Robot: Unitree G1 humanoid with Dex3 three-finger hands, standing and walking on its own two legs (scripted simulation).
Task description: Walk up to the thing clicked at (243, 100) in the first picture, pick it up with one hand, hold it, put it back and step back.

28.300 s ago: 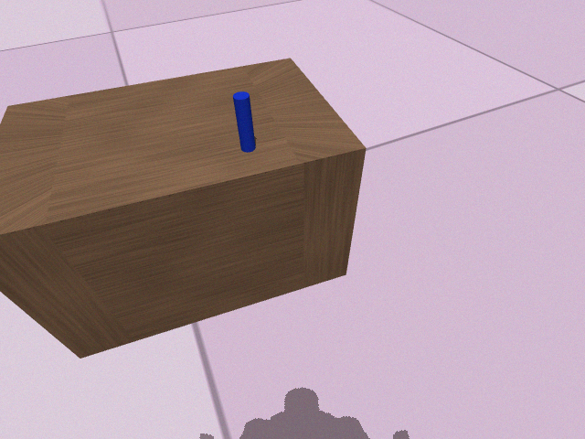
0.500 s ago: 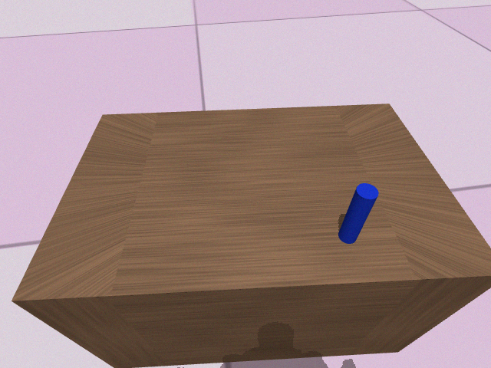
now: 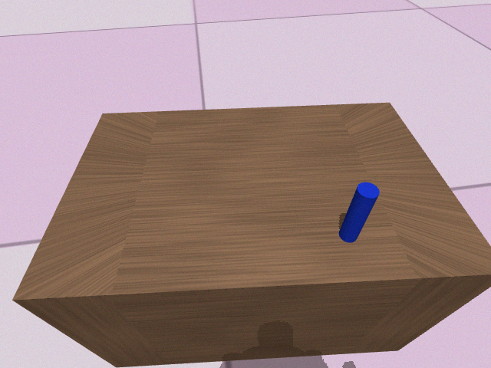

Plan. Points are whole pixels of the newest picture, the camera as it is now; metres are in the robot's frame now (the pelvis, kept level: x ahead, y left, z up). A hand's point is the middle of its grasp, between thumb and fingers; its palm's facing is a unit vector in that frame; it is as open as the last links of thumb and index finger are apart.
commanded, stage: stand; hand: right
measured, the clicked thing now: (357, 214) +0.44 -0.23 -0.05
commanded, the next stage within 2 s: step back in 0.94 s
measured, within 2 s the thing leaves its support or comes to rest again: neither
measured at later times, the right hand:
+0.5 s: hand out of the picture +0.07 -0.25 -0.15, palm faces -0.01 +0.94 -0.34, open 7.4 cm
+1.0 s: hand out of the picture +0.07 -0.25 -0.16, palm faces -0.01 +0.94 -0.34, open 7.4 cm
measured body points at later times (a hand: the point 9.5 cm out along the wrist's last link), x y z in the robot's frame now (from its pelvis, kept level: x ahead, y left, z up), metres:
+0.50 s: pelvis +0.00 +0.00 +0.00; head +0.01 +0.01 +0.45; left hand +0.06 +0.30 -0.14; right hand +0.07 -0.30 -0.13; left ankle +0.02 +0.11 -0.75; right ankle -0.04 -0.15 -0.75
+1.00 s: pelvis -0.01 +0.00 +0.00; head +0.02 +0.01 +0.45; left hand +0.06 +0.31 -0.14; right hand +0.07 -0.30 -0.13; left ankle +0.02 +0.11 -0.75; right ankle -0.04 -0.15 -0.75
